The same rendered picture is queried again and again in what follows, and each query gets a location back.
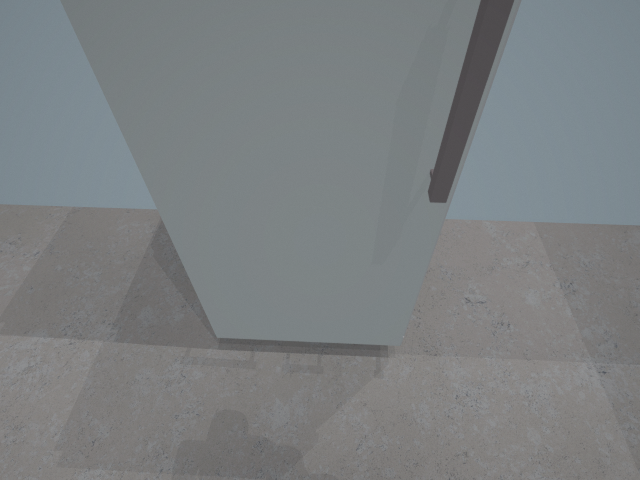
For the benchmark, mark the fridge door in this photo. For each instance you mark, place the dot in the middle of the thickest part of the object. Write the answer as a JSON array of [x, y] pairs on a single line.
[[287, 146]]

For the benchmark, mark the handle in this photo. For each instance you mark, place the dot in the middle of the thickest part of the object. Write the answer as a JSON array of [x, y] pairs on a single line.
[[491, 20]]

